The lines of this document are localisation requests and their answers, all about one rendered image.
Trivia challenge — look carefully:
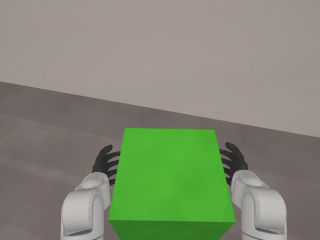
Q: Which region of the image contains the left robot hand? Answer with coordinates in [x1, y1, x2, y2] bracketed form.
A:
[92, 144, 121, 186]

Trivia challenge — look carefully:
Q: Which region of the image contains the robot right forearm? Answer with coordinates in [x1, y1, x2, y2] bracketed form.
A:
[231, 169, 287, 240]

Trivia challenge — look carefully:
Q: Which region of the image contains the right robot hand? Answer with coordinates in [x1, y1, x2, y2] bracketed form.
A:
[219, 142, 248, 187]

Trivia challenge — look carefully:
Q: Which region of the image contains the carton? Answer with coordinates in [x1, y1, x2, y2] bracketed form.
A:
[108, 128, 236, 240]

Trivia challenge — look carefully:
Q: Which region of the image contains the robot left forearm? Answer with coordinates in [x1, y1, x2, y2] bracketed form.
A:
[60, 172, 111, 240]

